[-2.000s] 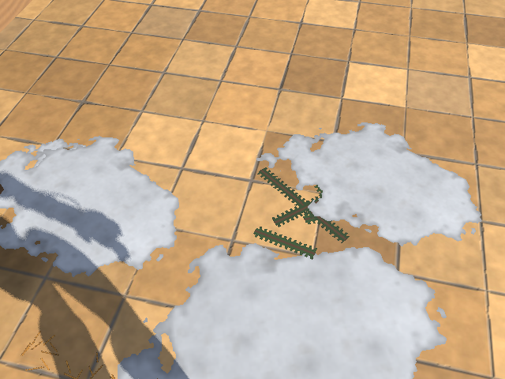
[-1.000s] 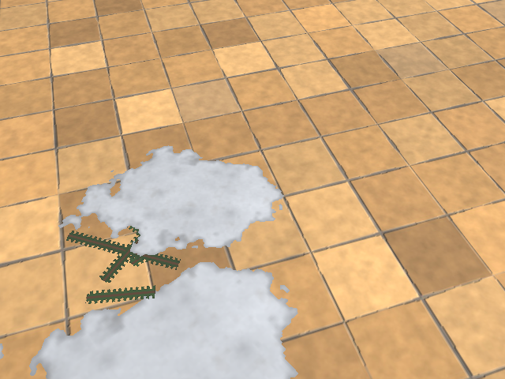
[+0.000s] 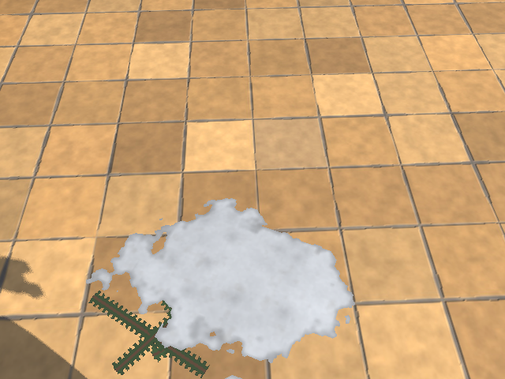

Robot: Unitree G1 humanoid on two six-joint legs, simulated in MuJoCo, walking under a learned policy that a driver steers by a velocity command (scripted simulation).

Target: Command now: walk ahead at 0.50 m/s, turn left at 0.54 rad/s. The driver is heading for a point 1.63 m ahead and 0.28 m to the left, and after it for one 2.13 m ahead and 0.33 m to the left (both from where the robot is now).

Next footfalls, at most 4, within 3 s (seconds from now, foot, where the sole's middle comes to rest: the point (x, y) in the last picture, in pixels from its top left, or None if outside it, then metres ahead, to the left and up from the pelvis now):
0.10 left None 0.21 0.07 -0.77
0.64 right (279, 337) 0.56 -0.01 -0.77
1.14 left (178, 282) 0.71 0.28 -0.77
1.70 right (205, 187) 1.06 0.24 -0.77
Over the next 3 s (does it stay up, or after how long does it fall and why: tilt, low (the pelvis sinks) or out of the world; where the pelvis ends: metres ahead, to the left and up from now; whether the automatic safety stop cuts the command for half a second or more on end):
stays up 1.52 0.34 0.01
